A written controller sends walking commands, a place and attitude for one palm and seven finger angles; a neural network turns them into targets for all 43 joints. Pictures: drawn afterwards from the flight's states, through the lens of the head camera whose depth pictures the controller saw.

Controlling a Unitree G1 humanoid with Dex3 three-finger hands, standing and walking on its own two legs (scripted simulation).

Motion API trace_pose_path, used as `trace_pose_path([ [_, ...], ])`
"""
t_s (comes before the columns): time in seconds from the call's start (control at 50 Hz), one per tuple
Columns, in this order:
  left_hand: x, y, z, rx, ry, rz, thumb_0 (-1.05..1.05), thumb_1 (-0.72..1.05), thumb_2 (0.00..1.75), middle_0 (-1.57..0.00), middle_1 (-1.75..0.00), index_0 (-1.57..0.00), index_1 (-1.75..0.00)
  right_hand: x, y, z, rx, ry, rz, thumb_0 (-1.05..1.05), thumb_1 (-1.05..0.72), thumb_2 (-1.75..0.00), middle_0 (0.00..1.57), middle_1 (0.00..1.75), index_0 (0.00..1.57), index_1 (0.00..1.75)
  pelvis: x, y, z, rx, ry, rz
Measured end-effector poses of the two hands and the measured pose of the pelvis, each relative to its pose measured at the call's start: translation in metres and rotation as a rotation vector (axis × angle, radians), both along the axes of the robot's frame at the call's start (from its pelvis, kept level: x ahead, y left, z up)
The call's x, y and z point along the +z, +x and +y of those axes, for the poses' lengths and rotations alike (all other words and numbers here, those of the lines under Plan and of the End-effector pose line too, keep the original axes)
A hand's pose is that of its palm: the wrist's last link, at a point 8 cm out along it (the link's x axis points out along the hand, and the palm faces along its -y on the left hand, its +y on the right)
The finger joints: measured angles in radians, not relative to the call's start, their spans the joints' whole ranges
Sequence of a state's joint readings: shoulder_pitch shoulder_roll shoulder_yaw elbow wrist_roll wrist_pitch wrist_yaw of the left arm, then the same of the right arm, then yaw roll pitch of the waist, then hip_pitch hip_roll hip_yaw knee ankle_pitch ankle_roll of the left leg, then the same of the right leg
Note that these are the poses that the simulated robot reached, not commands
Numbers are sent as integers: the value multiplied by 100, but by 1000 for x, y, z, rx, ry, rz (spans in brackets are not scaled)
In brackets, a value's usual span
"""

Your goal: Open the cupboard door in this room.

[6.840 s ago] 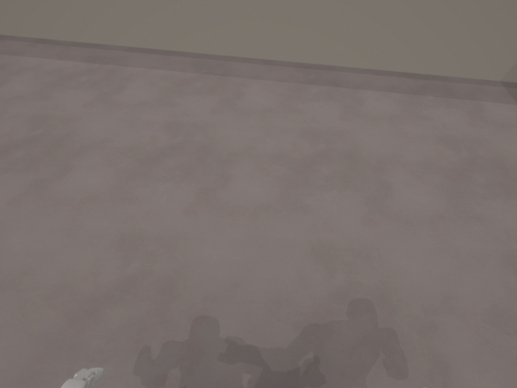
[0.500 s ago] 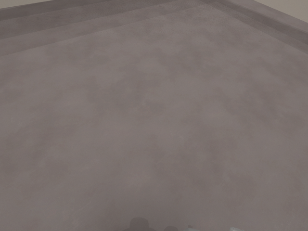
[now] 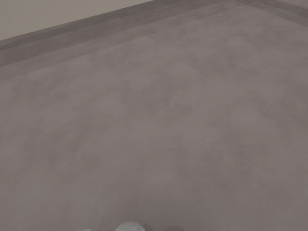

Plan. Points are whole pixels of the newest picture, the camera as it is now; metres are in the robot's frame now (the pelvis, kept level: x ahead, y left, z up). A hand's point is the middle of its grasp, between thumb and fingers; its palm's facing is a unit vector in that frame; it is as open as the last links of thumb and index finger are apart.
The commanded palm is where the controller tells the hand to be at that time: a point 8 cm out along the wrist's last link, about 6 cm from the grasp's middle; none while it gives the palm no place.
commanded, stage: turn or walk to find it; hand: left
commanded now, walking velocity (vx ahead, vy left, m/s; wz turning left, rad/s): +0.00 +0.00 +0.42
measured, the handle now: out of the picture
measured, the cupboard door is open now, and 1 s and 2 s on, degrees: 0 0 0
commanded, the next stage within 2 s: none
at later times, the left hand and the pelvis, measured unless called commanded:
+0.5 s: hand out of the picture -0.05 +0.28 -0.18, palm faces +0.26 -0.94 -0.24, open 7.4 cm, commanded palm none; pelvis -0.04 +0.06 +0.00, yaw +12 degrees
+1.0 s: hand out of the picture -0.07 +0.20 -0.14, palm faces +0.42 -0.87 -0.27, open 7.4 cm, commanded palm none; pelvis -0.07 -0.01 +0.00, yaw +25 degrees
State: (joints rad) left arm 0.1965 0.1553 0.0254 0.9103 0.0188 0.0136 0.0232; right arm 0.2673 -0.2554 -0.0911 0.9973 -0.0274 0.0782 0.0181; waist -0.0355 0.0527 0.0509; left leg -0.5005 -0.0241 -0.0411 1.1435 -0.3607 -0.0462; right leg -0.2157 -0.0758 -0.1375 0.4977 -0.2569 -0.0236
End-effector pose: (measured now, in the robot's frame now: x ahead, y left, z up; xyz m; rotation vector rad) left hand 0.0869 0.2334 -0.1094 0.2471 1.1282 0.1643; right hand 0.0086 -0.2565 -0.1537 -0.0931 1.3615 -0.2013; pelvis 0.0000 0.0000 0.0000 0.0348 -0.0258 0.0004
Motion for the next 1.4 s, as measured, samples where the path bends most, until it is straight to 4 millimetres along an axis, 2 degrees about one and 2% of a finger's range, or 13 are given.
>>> trace_pose_path([
  [0.08, -5, -27, 2, 53, -15, 29, 1, 90, 90, -21, -30, -20, -30, 4, 2, -3, 44, -16, 20, 0, -91, -90, 20, 30, 20, 29, 1, -5, 1, 42, -2, 3],
  [0.16, -14, -56, 13, 113, -31, 62, 1, 90, 90, -21, -30, -20, -30, 9, 15, 5, 107, -37, 23, 0, -91, -90, 20, 30, 19, 29, 0, -11, 8, 84, -8, 6],
  [0.3, -47, -119, 56, 234, -67, 135, 1, 90, 90, -21, -30, -20, -30, 16, 65, 46, 243, -89, -106, 1, -91, -90, 20, 30, 19, 29, -15, -27, 39, 152, -32, 3],
  [0.36, -51, -141, 72, 265, -66, 189, 1, 90, 90, -21, -30, -20, -30, 27, 77, 67, 278, -90, -170, 0, -91, -90, 20, 30, 20, 29, -13, -33, 47, 153, -35, -4],
  [0.44, -41, -151, 86, 293, -67, 188, 1, 90, 90, -20, -30, -20, -30, 37, 81, 87, 314, -83, -199, 0, -91, -90, 20, 30, 20, 29, -3, -39, 55, 184, -56, -1],
  [0.54, -30, -150, 93, 315, -54, 130, 1, 90, 90, -20, -30, -20, -30, 37, 77, 99, 345, -57, -191, 0, -91, -90, 20, 30, 20, 30, 2, -46, 58, 221, -56, 7],
  [0.66, -21, -140, 84, 321, -32, 77, 1, 90, 90, -20, -30, -20, -30, 25, 58, 91, 348, -28, -147, 0, -91, -90, 20, 30, 20, 30, 0, -54, 48, 267, -42, 15],
  [0.8, -12, -129, 51, 327, 2, -10, 1, 90, 90, -20, -30, -20, -30, -2, 31, 54, 351, 7, -58, 0, -91, -90, 20, 30, 20, 30, -9, -62, 18, 327, -14, 25],
  [0.94, 1, -163, 13, 412, 4, -5, 1, 90, 90, -21, -30, -20, -30, -1, 29, 25, 408, 10, 8, 1, -91, -90, 20, 30, 20, 29, 0, -67, -4, 407, 3, 10],
  [1.06, -2, -199, -4, 494, -17, 30, 1, 90, 90, -21, -30, -20, -30, 3, 38, 17, 476, -15, 28, 0, -91, -90, 20, 30, 20, 29, 2, -72, -10, 477, 3, 8],
  [1.18, -14, -250, -8, 584, -43, 86, 1, 91, 90, -21, -30, -20, -30, 8, 60, 40, 576, -38, 9, 0, -91, -90, 20, 30, 19, 29, 0, -84, -4, 535, -5, 12],
  [1.3, -41, -315, 1, 684, -89, 149, 1, 90, 90, -21, -30, -20, -30, 15, 90, 96, 700, -50, -129, 0, -91, -90, 20, 30, 19, 29, -13, -106, 15, 596, -38, 6],
  [1.4, -47, -350, 12, 740, -108, 199, 1, 90, 90, -20, -30, -20, -30, 31, 94, 135, 764, -37, -222, 0, -91, -90, 20, 30, 20, 29, -10, -120, 25, 616, -39, -7],
])
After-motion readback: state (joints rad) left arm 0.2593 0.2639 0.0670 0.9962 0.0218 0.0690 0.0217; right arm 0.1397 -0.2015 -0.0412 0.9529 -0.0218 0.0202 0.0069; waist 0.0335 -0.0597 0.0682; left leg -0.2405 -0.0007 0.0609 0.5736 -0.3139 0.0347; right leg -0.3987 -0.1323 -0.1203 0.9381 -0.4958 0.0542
